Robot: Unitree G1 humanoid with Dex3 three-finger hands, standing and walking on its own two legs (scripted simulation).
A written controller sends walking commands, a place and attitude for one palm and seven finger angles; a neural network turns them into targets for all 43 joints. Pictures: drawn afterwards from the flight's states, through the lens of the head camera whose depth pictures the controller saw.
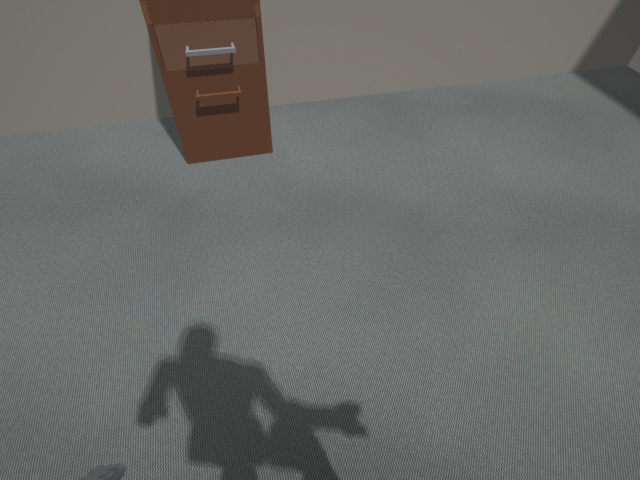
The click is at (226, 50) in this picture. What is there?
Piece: drawer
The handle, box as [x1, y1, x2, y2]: [185, 43, 235, 56]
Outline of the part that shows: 235,48 232,43 230,47 189,50 186,46 185,52 186,56 235,52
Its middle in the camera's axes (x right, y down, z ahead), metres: -0.45 -0.76 +1.56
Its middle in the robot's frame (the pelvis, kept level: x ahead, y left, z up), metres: +1.64 +0.53 -0.20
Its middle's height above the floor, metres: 0.57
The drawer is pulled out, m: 0.00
